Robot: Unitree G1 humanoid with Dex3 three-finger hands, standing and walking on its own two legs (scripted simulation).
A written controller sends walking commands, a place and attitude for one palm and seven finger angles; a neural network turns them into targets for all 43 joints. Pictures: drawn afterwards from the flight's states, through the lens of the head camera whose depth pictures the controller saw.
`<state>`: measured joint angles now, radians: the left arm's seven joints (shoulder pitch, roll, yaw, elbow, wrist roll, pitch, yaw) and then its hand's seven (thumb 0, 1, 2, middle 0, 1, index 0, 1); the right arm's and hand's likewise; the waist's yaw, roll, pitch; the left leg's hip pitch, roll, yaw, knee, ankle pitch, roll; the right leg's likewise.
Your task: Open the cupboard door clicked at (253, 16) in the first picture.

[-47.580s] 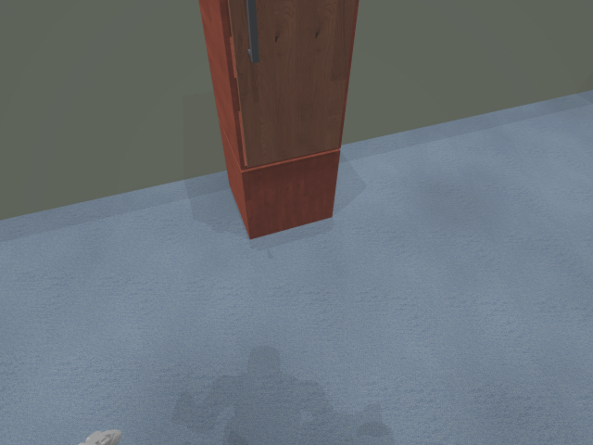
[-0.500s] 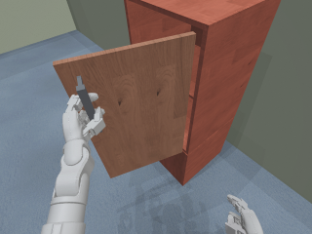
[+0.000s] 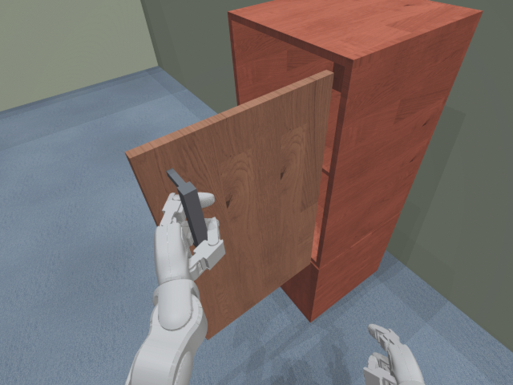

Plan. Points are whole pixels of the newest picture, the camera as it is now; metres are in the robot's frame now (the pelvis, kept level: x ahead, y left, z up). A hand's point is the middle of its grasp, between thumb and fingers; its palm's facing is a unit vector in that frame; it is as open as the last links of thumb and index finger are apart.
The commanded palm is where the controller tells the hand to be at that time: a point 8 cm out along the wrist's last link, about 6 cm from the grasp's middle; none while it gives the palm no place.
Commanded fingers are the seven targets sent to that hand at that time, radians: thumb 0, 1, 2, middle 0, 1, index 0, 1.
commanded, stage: open thumb and fingers to let go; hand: left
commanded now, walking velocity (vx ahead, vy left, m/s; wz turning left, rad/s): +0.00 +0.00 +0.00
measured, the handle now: (191, 218) +0.32 +0.13 +0.13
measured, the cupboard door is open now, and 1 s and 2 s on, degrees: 92 92 92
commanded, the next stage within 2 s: slide the hand sideways off the handle in 0.78 s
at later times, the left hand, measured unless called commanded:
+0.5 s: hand (206, 237) +0.28 +0.10 +0.14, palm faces +0.31 -0.95 +0.00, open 12.8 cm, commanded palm +0.24 +0.13 +0.13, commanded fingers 0.00 -0.50 0.30 -0.25 -0.90 -0.25 -0.90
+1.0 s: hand (208, 245) +0.27 +0.09 +0.13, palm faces +0.05 -0.99 -0.11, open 15.4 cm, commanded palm +0.23 +0.13 +0.13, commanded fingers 0.00 -0.50 0.30 -0.15 -0.30 -0.15 -0.30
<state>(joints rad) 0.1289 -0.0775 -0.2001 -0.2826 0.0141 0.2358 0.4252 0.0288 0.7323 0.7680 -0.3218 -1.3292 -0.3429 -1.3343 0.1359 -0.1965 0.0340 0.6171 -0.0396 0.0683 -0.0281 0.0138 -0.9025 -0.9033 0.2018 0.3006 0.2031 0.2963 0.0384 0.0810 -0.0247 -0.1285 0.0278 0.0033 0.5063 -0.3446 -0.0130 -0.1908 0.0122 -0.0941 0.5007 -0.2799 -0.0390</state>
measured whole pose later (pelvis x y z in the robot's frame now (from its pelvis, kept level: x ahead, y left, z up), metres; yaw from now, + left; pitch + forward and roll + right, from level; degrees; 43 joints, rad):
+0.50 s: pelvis -0.03 +0.01 +0.00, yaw +0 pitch -4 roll +0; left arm -0.06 -0.09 -0.17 -0.10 0.02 0.22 0.45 0.00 -0.30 0.38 -0.31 -1.20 -0.31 -1.19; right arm 0.12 -0.18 0.05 0.65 -0.04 0.07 -0.04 0.01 -0.90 -0.90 0.20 0.30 0.20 0.30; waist 0.05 0.06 0.00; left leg -0.13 0.01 0.00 0.49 -0.29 0.01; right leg -0.18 -0.01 -0.09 0.46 -0.22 -0.02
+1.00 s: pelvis -0.03 +0.02 +0.00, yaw +0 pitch -4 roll +0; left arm -0.07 0.02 -0.18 -0.05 0.03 0.16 0.19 -0.01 -0.50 0.30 -0.33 -0.51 -0.28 -0.50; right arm 0.16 -0.17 0.06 0.62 -0.02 0.10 -0.04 0.01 -0.90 -0.90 0.20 0.30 0.20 0.30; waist 0.05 0.04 -0.01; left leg -0.12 -0.01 0.03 0.47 -0.28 0.02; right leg -0.19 -0.03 -0.07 0.47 -0.21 -0.01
